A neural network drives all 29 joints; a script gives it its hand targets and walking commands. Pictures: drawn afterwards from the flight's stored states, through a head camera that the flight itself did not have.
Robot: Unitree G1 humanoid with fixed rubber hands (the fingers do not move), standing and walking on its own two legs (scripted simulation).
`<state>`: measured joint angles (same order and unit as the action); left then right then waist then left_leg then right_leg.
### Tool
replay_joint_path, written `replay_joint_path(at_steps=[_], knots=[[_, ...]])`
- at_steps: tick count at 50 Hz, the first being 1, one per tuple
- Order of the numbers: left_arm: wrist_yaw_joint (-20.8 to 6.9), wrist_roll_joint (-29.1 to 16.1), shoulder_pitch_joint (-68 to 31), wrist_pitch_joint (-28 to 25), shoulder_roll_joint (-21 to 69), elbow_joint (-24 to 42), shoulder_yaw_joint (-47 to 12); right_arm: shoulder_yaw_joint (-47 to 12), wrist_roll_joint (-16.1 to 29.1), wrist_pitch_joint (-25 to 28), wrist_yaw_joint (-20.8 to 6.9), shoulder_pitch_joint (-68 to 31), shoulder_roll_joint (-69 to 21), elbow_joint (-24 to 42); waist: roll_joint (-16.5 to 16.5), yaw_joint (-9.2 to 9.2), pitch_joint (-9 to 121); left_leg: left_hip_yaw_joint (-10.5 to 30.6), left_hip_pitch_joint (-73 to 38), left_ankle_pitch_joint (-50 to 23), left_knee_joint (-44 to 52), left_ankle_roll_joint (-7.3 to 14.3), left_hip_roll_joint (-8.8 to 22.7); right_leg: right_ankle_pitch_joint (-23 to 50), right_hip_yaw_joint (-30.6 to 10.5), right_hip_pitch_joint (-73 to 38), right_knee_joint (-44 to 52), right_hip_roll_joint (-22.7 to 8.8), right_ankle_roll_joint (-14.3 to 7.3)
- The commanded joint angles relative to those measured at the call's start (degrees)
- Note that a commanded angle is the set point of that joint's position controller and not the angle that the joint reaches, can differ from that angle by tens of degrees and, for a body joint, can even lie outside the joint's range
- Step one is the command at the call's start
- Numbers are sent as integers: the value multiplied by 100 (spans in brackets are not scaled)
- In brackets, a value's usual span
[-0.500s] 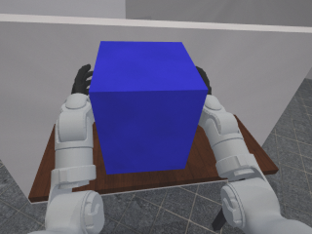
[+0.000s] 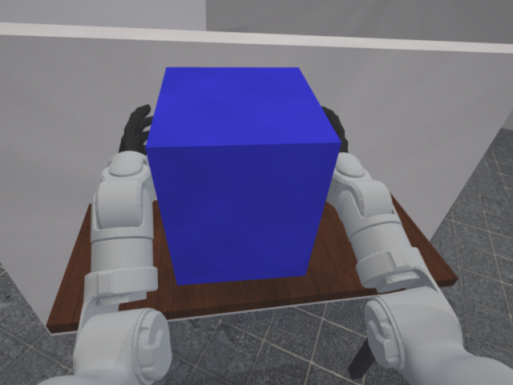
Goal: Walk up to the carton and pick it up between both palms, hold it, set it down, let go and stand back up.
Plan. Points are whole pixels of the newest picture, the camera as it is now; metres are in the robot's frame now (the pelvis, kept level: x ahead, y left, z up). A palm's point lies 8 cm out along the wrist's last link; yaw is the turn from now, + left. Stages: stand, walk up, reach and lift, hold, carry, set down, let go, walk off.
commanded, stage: hold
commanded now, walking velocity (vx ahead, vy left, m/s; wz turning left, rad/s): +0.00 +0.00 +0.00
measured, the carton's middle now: (238, 175) +0.37 +0.00 +0.20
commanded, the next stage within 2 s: none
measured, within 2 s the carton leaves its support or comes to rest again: neither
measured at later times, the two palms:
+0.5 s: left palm (132, 159) +0.37 +0.16 +0.22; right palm (329, 158) +0.37 -0.14 +0.23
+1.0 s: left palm (130, 158) +0.36 +0.16 +0.23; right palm (331, 154) +0.37 -0.14 +0.23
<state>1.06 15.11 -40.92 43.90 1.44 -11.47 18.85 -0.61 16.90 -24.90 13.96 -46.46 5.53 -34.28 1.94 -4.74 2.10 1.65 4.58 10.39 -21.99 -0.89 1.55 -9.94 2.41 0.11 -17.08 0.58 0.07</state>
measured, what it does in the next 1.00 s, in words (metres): stands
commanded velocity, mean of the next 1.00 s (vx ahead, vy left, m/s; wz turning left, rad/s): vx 0.00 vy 0.00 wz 0.00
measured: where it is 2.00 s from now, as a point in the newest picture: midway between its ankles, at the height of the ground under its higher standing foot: outside the picture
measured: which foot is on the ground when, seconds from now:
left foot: down 0.00-1.00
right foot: down 0.00-1.00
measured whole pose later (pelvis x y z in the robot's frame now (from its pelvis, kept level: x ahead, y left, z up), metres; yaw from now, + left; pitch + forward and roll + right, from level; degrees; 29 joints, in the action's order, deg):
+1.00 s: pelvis +0.00 +0.00 +0.00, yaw +0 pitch -8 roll -1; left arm 0.3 15.2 -41.0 44.3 1.5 -11.8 19.9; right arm 0.0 16.4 -26.8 14.3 -47.2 5.1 -34.2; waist 1.8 -4.4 2.3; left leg 2.4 3.8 10.4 -21.8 -0.9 1.3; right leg -10.1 2.1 -0.8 -17.0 0.7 0.0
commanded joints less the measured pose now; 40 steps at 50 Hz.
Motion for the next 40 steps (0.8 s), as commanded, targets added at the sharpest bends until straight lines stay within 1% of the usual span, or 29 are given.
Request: replay_joint_path(at_steps=[1,2,4,5,7,8,9,11,12,14,15,17,18,20,21,23,24,25,26,27,29,31,32,33,35,36,37,38,40], knots=[[-728,-944,-4283,-276,3342,579,-3071,-2080,703,172,-417,-5092,-4113,2228,-341,17,2361,-179,-690,-1404,165,-29,-470,1385,6,-415,195,320,431],[-740,-900,-4300,-274,3210,512,-2980,-2062,702,127,-406,-5038,-4067,2064,-243,62,2230,-189,-626,-1196,214,-8,-470,1210,12,-380,210,318,438],[-771,-828,-4278,-256,3196,378,-2901,-1967,604,104,-415,-5024,-4075,1931,-208,75,2008,-203,-547,-1013,310,24,-450,996,43,-278,265,309,443],[-785,-890,-4283,-257,3279,455,-3006,-1918,568,105,-424,-4922,-4080,1922,-259,2,2028,-184,-568,-1021,306,-6,-457,946,46,-250,271,322,408],[-763,-977,-4379,-270,3408,739,-3241,-1930,632,120,-452,-4885,-4049,2061,-489,-111,2222,-151,-752,-1369,223,-105,-435,1134,54,-244,242,359,352],[-750,-1059,-4517,-302,3407,912,-3367,-1979,646,113,-440,-4872,-4100,2102,-502,-175,2339,-116,-824,-1497,143,-142,-425,1260,43,-266,216,345,331],[-728,-1086,-4548,-307,3433,887,-3391,-2011,697,118,-434,-4980,-4102,2225,-541,-153,2401,-112,-816,-1574,101,-160,-430,1344,26,-283,188,353,338],[-704,-1097,-4476,-302,3496,900,-3471,-1994,742,107,-422,-4923,-4017,2242,-587,-217,2397,-60,-888,-1710,85,-226,-421,1423,37,-279,162,384,328],[-687,-1103,-4437,-292,3481,1013,-3511,-2038,767,97,-419,-4848,-4037,2259,-615,-196,2399,-61,-918,-1801,56,-247,-424,1438,41,-286,176,391,318],[-700,-996,-4296,-219,3439,879,-3424,-1932,677,31,-417,-4696,-3900,2068,-613,-233,2117,-65,-919,-1639,112,-273,-415,1243,54,-183,214,375,319],[-713,-959,-4259,-199,3373,726,-3275,-1889,631,10,-429,-4715,-3887,1974,-498,-164,1959,-74,-769,-1392,186,-206,-408,994,79,-150,254,379,326],[-770,-906,-4112,-176,3339,643,-3201,-1886,566,9,-434,-4597,-3883,1929,-366,-167,1947,-94,-680,-1367,275,-146,-408,1090,47,-249,267,352,354],[-791,-867,-4110,-183,3306,641,-3132,-1893,565,13,-438,-4650,-3907,1935,-315,-109,1920,-126,-657,-1315,298,-129,-407,1090,37,-265,262,346,372],[-809,-865,-4155,-177,3281,647,-3149,-1918,598,6,-453,-4636,-3919,1873,-411,-96,1948,-128,-708,-1443,272,-149,-393,1170,43,-324,247,340,357],[-802,-901,-4199,-197,3332,788,-3197,-1953,657,35,-464,-4687,-3916,2010,-486,-84,2103,-93,-780,-1647,201,-170,-396,1348,52,-358,189,358,352],[-745,-1051,-4292,-243,3437,1041,-3371,-2172,830,108,-448,-4977,-3993,2485,-456,-62,2606,-71,-983,-2095,30,-210,-417,1759,40,-470,117,405,373],[-720,-1056,-4177,-227,3480,1020,-3387,-2249,849,101,-418,-4988,-3990,2602,-417,-61,2597,-57,-1066,-2268,-28,-217,-421,1929,46,-495,106,424,374],[-708,-1073,-4256,-244,3431,1151,-3418,-2221,874,76,-401,-4878,-3970,2509,-458,-82,2598,-88,-1090,-2276,-43,-245,-433,1922,36,-462,119,429,357],[-703,-1024,-4212,-221,3402,1105,-3372,-2208,900,73,-398,-4848,-3985,2488,-439,-58,2448,-65,-1071,-2211,-14,-245,-430,1849,52,-380,124,425,366],[-730,-937,-4120,-167,3366,834,-3263,-2093,810,24,-395,-4767,-3900,2236,-442,-104,2142,-78,-993,-1958,67,-214,-425,1615,18,-256,205,393,347],[-765,-916,-4091,-174,3372,937,-3268,-2071,709,46,-409,-4702,-3955,2266,-377,-71,2148,-107,-878,-1746,169,-177,-414,1436,20,-280,237,383,354],[-813,-829,-3967,-127,3291,725,-3129,-2033,673,13,-416,-4631,-3854,2140,-295,-56,1972,-143,-839,-1564,217,-149,-427,1366,11,-367,241,363,359],[-814,-899,-4180,-163,3300,909,-3226,-2042,706,44,-423,-4778,-3977,2270,-373,-80,2203,-135,-852,-1542,198,-133,-438,1324,29,-378,214,351,368],[-794,-917,-4269,-185,3316,921,-3236,-2079,718,40,-439,-4831,-4013,2244,-351,-42,2168,-111,-822,-1495,215,-132,-417,1270,28,-346,218,361,338],[-774,-921,-4309,-196,3339,839,-3270,-2045,670,54,-440,-4928,-4010,2253,-397,-56,2141,-116,-818,-1516,190,-136,-428,1296,33,-279,216,379,368],[-767,-920,-4379,-200,3369,837,-3228,-2020,659,42,-447,-4927,-4016,2175,-406,-12,2092,-121,-826,-1527,187,-143,-417,1242,39,-270,220,387,355],[-770,-821,-4278,-186,3288,628,-3113,-2011,633,36,-452,-4903,-3982,2069,-316,-1,2017,-128,-805,-1437,213,-107,-409,1193,44,-255,243,368,364],[-774,-900,-4310,-216,3375,794,-3219,-2050,667,88,-446,-4970,-4080,2246,-361,-4,2247,-161,-818,-1517,185,-106,-425,1315,16,-321,200,353,388],[-784,-914,-4265,-210,3373,637,-3159,-2075,691,92,-414,-5111,-4028,2366,-344,-18,2302,-149,-775,-1435,167,-85,-438,1345,-9,-397,196,342,388]])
